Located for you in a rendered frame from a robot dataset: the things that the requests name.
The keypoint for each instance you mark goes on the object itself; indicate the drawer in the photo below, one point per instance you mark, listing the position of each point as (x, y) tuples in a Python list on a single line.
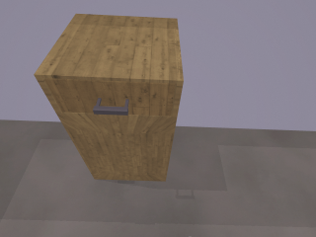
[(81, 95)]

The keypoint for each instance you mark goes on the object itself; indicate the handle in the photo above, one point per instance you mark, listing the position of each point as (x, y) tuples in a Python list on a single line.
[(108, 110)]

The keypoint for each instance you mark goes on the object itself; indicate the cabinet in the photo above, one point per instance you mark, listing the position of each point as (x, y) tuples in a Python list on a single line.
[(127, 49)]

